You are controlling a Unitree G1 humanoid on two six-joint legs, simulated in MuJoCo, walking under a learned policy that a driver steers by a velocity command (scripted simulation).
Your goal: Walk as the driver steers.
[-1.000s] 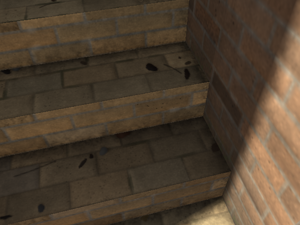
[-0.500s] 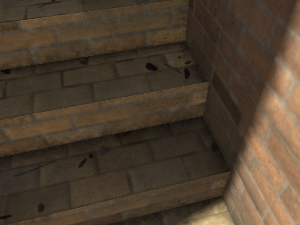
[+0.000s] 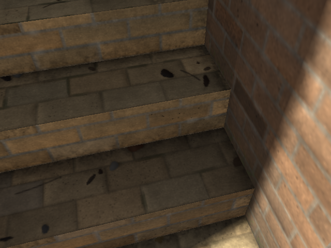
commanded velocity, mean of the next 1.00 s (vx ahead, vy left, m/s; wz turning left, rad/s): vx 0.50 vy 0.00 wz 0.00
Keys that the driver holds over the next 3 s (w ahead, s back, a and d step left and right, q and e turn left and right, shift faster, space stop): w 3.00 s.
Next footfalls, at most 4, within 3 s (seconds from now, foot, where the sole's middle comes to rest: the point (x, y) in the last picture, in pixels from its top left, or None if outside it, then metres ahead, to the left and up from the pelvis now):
none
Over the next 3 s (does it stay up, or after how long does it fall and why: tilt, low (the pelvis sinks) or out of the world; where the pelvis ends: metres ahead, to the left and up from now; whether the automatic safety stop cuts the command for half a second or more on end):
stays up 0.00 0.00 0.00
